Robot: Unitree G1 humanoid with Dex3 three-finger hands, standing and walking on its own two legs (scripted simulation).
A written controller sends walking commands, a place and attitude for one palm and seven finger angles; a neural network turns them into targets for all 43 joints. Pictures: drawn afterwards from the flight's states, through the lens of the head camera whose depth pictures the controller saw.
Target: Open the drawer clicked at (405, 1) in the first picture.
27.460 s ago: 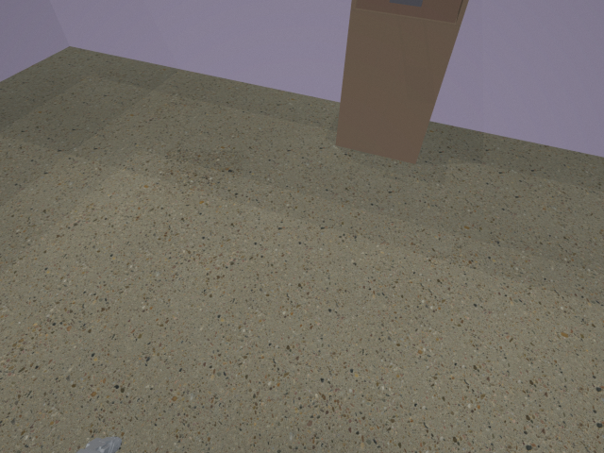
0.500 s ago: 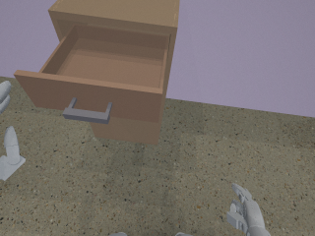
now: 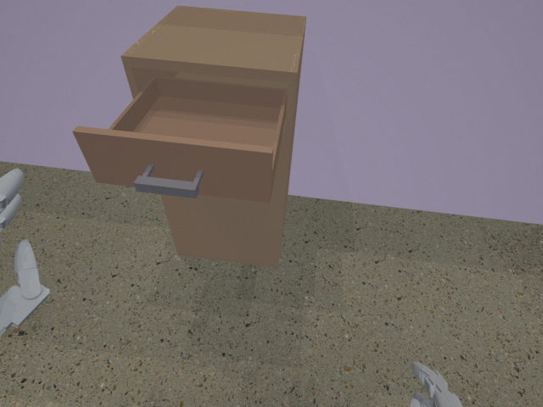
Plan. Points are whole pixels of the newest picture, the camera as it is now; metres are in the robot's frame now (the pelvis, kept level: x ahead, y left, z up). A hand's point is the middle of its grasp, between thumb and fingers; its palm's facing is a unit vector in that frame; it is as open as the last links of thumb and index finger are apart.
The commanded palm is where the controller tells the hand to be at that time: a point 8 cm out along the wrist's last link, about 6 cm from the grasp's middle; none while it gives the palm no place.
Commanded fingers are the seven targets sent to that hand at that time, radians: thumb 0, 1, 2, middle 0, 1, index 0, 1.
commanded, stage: stop stepping back and stand still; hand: left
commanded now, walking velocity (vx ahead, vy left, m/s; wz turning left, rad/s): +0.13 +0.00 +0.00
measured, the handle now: (171, 179) +0.54 +0.22 +0.02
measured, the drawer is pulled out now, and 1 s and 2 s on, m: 0.29 0.29 0.29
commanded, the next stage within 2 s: let the arm hang, fingers relaxed in 0.20 s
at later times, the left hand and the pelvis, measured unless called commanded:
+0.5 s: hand (139, 406) +0.16 +0.20 -0.10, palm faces +0.07 -0.95 -0.29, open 7.4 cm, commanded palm none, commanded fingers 0.00 0.90 0.90 -0.20 -0.30 -0.20 -0.30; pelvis +0.00 +0.00 -0.01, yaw +2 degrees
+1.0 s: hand out of the picture -0.04 +0.18 -0.16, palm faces +0.05 -0.97 -0.22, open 7.4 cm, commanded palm none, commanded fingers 0.00 0.90 0.90 -0.20 -0.30 -0.20 -0.30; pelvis +0.00 +0.00 +0.01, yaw +0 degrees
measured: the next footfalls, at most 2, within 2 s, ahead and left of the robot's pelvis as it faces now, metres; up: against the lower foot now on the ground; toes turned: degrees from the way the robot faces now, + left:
none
